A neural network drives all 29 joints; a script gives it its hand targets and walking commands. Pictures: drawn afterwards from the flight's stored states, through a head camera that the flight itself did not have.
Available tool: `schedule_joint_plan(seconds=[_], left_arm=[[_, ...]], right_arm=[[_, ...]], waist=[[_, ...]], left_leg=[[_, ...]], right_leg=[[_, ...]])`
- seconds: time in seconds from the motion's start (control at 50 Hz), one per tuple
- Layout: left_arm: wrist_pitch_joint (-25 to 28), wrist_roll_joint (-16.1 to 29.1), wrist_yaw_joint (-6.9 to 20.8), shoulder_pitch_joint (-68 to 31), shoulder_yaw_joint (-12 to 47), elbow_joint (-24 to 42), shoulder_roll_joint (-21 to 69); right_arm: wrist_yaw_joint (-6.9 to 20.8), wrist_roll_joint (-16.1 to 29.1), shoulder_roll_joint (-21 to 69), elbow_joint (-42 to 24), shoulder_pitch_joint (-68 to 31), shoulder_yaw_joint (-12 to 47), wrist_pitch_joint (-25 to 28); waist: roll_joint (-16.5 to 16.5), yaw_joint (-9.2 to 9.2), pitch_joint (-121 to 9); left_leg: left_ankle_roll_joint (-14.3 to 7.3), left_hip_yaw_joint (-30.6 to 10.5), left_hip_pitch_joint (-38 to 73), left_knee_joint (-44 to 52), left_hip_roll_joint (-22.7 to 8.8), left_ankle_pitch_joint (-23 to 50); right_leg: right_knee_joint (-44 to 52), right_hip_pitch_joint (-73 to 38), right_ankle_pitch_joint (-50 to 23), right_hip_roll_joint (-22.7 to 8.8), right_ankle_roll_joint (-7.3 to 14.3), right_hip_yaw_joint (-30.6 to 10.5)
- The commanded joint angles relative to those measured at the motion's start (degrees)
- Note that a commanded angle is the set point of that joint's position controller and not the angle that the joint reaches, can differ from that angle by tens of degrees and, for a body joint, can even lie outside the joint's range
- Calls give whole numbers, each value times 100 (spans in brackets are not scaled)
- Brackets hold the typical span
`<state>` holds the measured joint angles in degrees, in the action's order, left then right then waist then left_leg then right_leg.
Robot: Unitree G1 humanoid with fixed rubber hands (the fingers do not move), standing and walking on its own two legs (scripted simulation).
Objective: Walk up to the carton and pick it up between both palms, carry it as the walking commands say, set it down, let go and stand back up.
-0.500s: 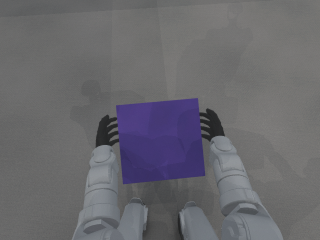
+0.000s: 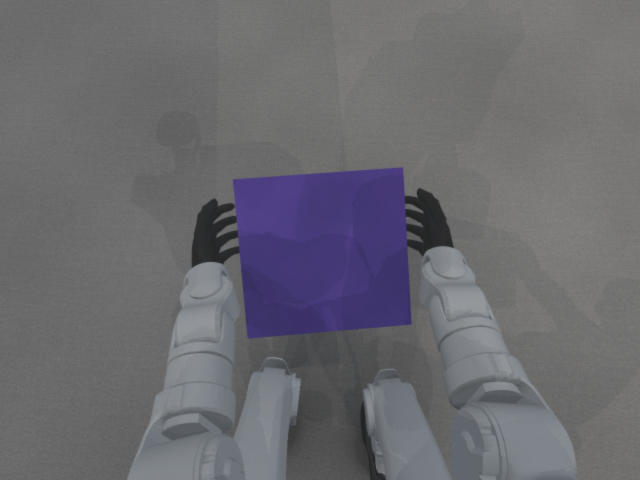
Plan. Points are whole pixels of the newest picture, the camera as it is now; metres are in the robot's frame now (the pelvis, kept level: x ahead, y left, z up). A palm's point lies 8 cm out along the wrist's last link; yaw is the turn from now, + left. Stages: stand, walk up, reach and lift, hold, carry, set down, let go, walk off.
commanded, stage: set down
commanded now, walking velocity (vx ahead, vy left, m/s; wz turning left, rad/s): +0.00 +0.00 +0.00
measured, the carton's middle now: (320, 244) +0.44 +0.03 -0.18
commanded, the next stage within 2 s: none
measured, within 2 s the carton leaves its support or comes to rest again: neither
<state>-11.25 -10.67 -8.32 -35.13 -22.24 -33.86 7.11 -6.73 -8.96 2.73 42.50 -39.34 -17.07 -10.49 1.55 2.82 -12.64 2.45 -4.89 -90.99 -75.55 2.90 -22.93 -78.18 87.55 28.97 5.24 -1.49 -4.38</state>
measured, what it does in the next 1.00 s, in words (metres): lowers itself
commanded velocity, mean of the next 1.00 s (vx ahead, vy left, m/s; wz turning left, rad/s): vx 0.00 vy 0.00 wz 0.00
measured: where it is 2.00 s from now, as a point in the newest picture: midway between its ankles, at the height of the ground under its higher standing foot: (326, 449)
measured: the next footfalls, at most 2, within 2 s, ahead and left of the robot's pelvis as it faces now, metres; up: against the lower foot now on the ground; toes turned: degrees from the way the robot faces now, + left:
none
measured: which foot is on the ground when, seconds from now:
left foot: down 0.00-1.00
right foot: down 0.00-1.00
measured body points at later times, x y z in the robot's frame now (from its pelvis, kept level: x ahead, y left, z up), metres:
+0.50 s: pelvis -0.03 +0.00 -0.08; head +0.22 +0.01 +0.29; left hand +0.41 +0.17 -0.17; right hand +0.44 -0.12 -0.18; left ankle +0.09 +0.13 -0.58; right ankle +0.05 -0.12 -0.58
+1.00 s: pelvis -0.04 -0.01 -0.15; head +0.25 +0.00 +0.19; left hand +0.43 +0.17 -0.26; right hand +0.47 -0.12 -0.27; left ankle +0.09 +0.13 -0.58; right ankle +0.05 -0.12 -0.58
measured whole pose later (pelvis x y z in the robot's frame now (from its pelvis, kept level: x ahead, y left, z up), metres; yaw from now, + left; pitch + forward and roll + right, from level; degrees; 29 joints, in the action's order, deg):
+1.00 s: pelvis -0.04 -0.01 -0.15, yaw +0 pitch +43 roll +0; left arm -13.9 -10.4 -7.8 -57.0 -27.3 -39.4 1.7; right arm -8.4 -7.5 -5.3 52.8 -63.2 -15.6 -13.2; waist 1.5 3.8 -2.9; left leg 5.0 -5.3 -120.1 -103.7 4.0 -26.6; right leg -107.8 117.2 33.6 7.5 -1.8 -2.8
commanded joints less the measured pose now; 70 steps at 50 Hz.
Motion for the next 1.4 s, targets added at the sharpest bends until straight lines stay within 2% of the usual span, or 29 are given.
schedule_joint_plan(seconds=[0.0, 0.02, 0.06, 0.08, 0.12, 0.18, 0.22, 0.34, 0.42, 0.58, 0.6, 0.62, 0.7, 0.78, 0.84, 0.86, 0.94, 0.96, 1.0, 1.02, 1.08, 1.12, 1.14, 1.22, 1.26, 1.28, 1.3, 1.34, 1.38], left_arm=[[77, 600, 1452, -3446, 3198, 27, 5376], [138, 531, 1384, -3510, 3300, 265, 5183], [72, 457, 1324, -3490, 3061, -121, 5124], [47, 335, 1288, -3171, 2917, -319, 4991], [68, 525, 1281, -3840, 3115, -64, 5301], [88, 465, 1215, -4365, 3166, 229, 5008], [-52, 585, 1281, -4398, 3097, -77, 5341], [-104, 544, 1283, -5289, 2917, -39, 5225], [-221, 561, 1363, -4911, 2559, -783, 5220], [-56, 792, 1492, -5273, 2734, -195, 5013], [34, 760, 1499, -5305, 2672, 38, 4650], [-52, 779, 1497, -5039, 2500, -319, 4924], [-12, 827, 1519, -5530, 2594, -99, 4527], [-116, 761, 1579, -5750, 2520, -513, 4660], [-163, 621, 1586, -5487, 2295, -818, 4696], [-211, 389, 1633, -5103, 1906, -1300, 4633], [-105, 785, 1646, -5862, 2444, -382, 4568], [-169, 756, 1613, -5724, 2387, -540, 4710], [-72, 706, 1542, -6116, 2148, -406, 4343], [-129, 644, 1480, -5856, 2233, -410, 4431], [-34, 764, 1441, -6370, 2337, -28, 4148], [-15, 818, 1419, -6405, 2347, -177, 3841], [4, 824, 1418, -6741, 2179, -148, 3674], [-135, 1041, 1563, -6773, 2453, -423, 4167], [-221, 1140, 1570, -7199, 2620, -351, 4094], [-257, 949, 1599, -7199, 2410, -444, 3819], [-259, 1253, 1601, -7404, 2636, -216, 4202], [-235, 1480, 1607, -7735, 2892, -22, 4183], [-271, 1503, 1537, -7885, 3088, 202, 3956]], right_arm=[[1503, 612, 5235, -290, -3707, 2752, 285], [1539, 750, 5319, -333, -3778, 2940, 300], [1548, 690, 5172, -260, -3937, 2772, 267], [1587, 664, 5443, -90, -3925, 2840, 257], [1537, 639, 5328, -84, -3946, 2605, 241], [1564, 782, 5393, 43, -4356, 2653, 211], [1538, 483, 5162, 303, -4177, 2231, 165], [1536, 574, 5089, 215, -5152, 2207, 126], [1467, 453, 4905, 260, -5167, 2028, 44], [1390, 922, 5051, -783, -6031, 2857, 196], [1370, 1152, 5457, -728, -5978, 3076, 173], [1336, 974, 5245, -490, -5765, 2948, 107], [1224, 967, 5175, -196, -5700, 2757, 163], [1157, 654, 4658, 254, -5751, 2191, 163], [1197, 608, 4590, 335, -5801, 2040, 210], [1183, 420, 4606, 675, -5609, 1919, 147], [1207, 708, 4548, 168, -6002, 2224, 182], [1245, 863, 4592, -79, -6309, 2342, 219], [1277, 1190, 4783, -82, -6806, 2631, 220], [1260, 1157, 4687, -189, -6693, 2631, 181], [1222, 1313, 4845, 125, -6666, 2730, 138], [1223, 1379, 4718, -253, -7072, 2864, 149], [1203, 1386, 4674, -83, -7271, 2815, 133], [1149, 1135, 4152, -36, -7082, 2611, 145], [1197, 1242, 4192, 32, -7312, 2595, 117], [1252, 1273, 4205, 356, -7287, 2464, -6], [1250, 1252, 4015, 151, -7407, 2585, 23], [1224, 1384, 3668, -516, -8039, 2747, 126], [1241, 1550, 3913, -322, -7808, 2788, 39]], waist=[[-178, 56, -5050], [-111, 364, -4945], [-71, 212, -4835], [182, 509, -4493], [11, 17, -4759], [-7, 349, -5001], [-128, -180, -4724], [-364, 62, -4910], [-41, -160, -4844], [351, 336, -5990], [627, 752, -6287], [858, 426, -6037], [486, 479, -5599], [81, 107, -5044], [-8, 166, -4974], [378, 167, -4680], [-6, 153, -5594], [-14, 190, -5485], [265, 857, -5543], [371, 472, -5855], [375, 748, -5984], [702, 605, -6103], [806, 850, -5774], [474, 350, -6254], [158, 266, -6044], [78, 534, -6021], [156, 195, -6402], [87, 33, -7085], [-245, 291, -7407]], left_leg=[[32, 515, 3652, 128, 654, 1902], [26, 465, 3432, 22, 630, 2167], [23, 592, 3376, -36, 652, 1717], [10, 551, 3364, -70, 682, 1742], [12, 531, 3080, -272, 688, 1447], [-7, 573, 3177, -404, 650, 1303], [71, 637, 2858, -536, 684, 1111], [44, 722, 2397, -716, 703, 502], [48, 770, 2186, -1014, 701, 612], [-13, 867, 1540, -1662, 690, 1631], [-77, 931, 1648, -1667, 700, 1872], [-69, 909, 1519, -1795, 701, 1728], [12, 876, 1344, -1898, 649, 1503], [92, 1006, 877, -2066, 631, 851], [81, 877, 1014, -2026, 647, 1064], [23, 929, 621, -2184, 653, 1011], [103, 1012, 809, -2434, 592, 1319], [98, 928, 1049, -2344, 649, 1519], [19, 1034, 859, -2527, 617, 1580], [20, 938, 1221, -2523, 639, 1630], [20, 1064, 919, -2748, 569, 1487], [-32, 1007, 1106, -2751, 579, 1525], [-51, 1100, 667, -2825, 553, 1296], [70, 1039, 929, -3064, 535, 1307], [65, 1041, 917, -2963, 542, 1000], [54, 1152, 823, -3012, 478, 815], [68, 1048, 1230, -3057, 526, 917], [110, 1098, 1373, -3285, 510, 1351], [114, 1056, 1710, -3225, 452, 1243]], right_leg=[[497, -1049, -1301, 539, 8, 447], [320, -823, -1606, 568, 7, 403], [273, -692, -1183, 610, -27, 560], [280, -427, -1029, 591, -41, 510], [172, -573, -937, 607, 47, 514], [-100, -206, -701, 639, 6, 565], [-46, -308, -649, 594, 72, 520], [-486, 109, -235, 641, 137, 624], [-588, 101, -268, 604, 50, 748], [-1061, -390, -1485, 629, -37, 562], [-1120, -699, -1796, 627, -151, 545], [-1130, -635, -1607, 627, -185, 525], [-1182, -82, -1318, 617, -108, 466], [-1319, 393, -772, 618, 12, 511], [-1618, 748, -848, 677, 6, 715], [-1546, 616, -887, 626, -64, 659], [-1731, 426, -1210, 639, 18, 629], [-1891, 596, -1281, 659, -26, 776], [-1912, 650, -1226, 610, -51, 587], [-2036, 630, -1221, 652, -144, 715], [-2115, 433, -1245, 611, -117, 594], [-2258, 558, -1149, 596, -194, 747], [-2166, 541, -941, 568, -164, 615], [-2442, 408, -1016, 571, -71, 764], [-2508, 645, -809, 555, 5, 784], [-2473, 602, -585, 542, 2, 676], [-2628, 595, -616, 529, 54, 816], [-2762, 309, -1003, 504, 50, 831], [-2944, 218, -955, 480, 89, 828]])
